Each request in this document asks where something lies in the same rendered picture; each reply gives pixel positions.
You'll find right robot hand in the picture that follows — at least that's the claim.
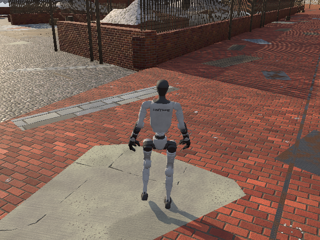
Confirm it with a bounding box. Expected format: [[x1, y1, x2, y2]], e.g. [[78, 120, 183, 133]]
[[179, 139, 191, 150]]

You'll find robot left upper arm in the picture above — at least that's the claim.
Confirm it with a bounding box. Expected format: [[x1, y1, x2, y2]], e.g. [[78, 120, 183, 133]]
[[136, 100, 151, 129]]

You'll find robot right forearm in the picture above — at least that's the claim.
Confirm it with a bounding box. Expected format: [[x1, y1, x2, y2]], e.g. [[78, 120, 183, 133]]
[[180, 122, 190, 141]]

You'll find robot right upper arm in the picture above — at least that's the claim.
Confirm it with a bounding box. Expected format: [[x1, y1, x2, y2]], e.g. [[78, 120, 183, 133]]
[[172, 101, 185, 130]]

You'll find left robot hand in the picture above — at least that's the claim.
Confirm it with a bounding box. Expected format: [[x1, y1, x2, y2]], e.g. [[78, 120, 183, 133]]
[[128, 139, 140, 152]]

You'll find robot right foot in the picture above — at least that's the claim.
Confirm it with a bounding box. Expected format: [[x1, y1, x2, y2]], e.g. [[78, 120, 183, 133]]
[[164, 196, 172, 209]]

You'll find robot right thigh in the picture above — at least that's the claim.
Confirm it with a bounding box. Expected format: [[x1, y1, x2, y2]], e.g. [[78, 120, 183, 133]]
[[165, 140, 177, 177]]

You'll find robot left forearm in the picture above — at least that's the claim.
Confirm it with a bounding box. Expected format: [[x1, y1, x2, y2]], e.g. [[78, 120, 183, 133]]
[[130, 120, 141, 142]]

